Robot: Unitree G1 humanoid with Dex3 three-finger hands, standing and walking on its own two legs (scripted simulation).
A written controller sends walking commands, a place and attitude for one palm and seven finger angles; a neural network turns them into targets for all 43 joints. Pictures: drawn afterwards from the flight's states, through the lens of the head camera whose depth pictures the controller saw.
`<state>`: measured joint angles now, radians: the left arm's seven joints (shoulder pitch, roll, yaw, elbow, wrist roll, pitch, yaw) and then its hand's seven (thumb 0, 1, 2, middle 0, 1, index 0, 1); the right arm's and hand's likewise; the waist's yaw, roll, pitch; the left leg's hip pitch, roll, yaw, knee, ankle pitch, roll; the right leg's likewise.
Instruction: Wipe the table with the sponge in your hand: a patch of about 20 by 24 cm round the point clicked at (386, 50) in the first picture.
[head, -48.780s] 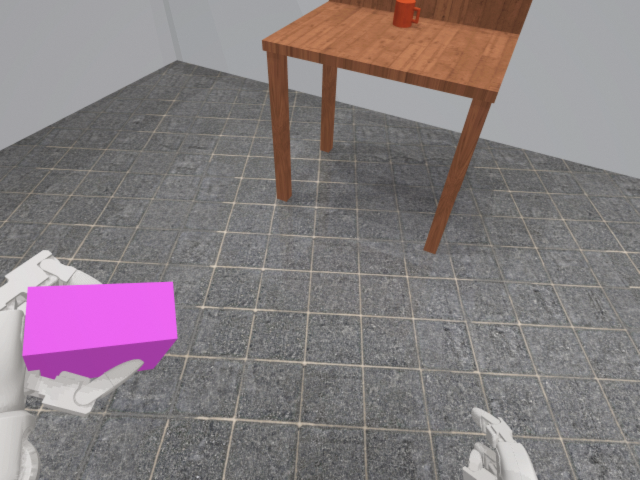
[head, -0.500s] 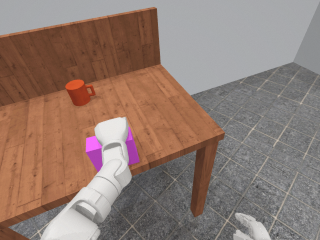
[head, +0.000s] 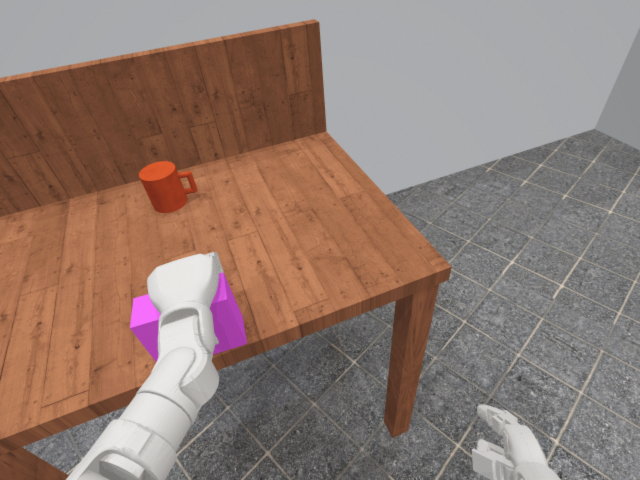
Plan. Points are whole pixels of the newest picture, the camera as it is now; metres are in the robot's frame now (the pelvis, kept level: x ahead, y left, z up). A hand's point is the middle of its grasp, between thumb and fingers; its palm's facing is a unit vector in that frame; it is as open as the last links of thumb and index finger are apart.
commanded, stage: wipe forward along the middle lane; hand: left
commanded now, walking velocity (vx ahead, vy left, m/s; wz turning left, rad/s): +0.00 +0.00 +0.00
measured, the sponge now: (196, 328) +0.32 +0.22 +0.01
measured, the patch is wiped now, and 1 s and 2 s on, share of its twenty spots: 1.00 1.00 1.00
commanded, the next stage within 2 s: slide back across to the first lane in 1.62 s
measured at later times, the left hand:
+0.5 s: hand (191, 286) +0.37 +0.23 +0.05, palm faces -0.08 -0.02 -1.00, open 9.7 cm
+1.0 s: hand (188, 261) +0.42 +0.26 +0.05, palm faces -0.10 -0.01 -1.00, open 9.7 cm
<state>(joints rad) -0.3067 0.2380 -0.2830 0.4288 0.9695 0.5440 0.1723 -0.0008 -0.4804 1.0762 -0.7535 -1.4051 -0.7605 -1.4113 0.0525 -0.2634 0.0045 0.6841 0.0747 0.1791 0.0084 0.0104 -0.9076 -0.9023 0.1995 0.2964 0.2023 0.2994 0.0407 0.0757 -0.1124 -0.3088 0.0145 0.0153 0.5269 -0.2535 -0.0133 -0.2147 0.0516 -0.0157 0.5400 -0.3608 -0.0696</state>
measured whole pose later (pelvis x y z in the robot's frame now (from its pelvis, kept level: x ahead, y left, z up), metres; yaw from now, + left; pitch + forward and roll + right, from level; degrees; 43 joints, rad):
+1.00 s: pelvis -0.02 +0.01 -0.01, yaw +1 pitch +12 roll -1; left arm -0.85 0.40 -0.10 1.13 1.00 0.33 0.23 0.01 -0.51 1.08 -0.79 -1.36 -0.80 -1.37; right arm 0.25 -0.27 -0.02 0.77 0.06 0.12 0.00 0.01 -0.91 -0.90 0.20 0.30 0.20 0.30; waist -0.08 0.06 -0.13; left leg -0.61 0.03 -0.02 0.66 -0.26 0.00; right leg -0.49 0.07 -0.05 0.64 -0.35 -0.06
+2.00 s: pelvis +0.00 +0.05 -0.02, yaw -2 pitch +18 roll -4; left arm -0.98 0.56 0.01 1.22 1.08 0.27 0.18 0.00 -0.50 1.08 -0.77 -1.39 -0.78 -1.40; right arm 0.39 -0.26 -0.02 0.76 0.03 0.12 0.02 0.00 -0.91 -0.90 0.20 0.30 0.21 0.30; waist -0.14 0.06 -0.16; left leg -0.73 0.03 0.02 0.74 -0.33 0.04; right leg -0.58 0.07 -0.01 0.63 -0.37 -0.01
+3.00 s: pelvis +0.01 +0.04 -0.01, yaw +0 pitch +11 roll -2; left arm -0.67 0.52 -0.01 0.97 1.02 0.19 0.18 -0.01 -0.47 1.08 -0.74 -1.42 -0.74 -1.43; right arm 0.25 -0.27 -0.02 0.73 0.06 0.16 0.01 0.01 -0.91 -0.90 0.20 0.30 0.21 0.30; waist -0.05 0.06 -0.12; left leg -0.55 0.00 0.00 0.64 -0.30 0.03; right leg -0.40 0.04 -0.03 0.56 -0.36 -0.02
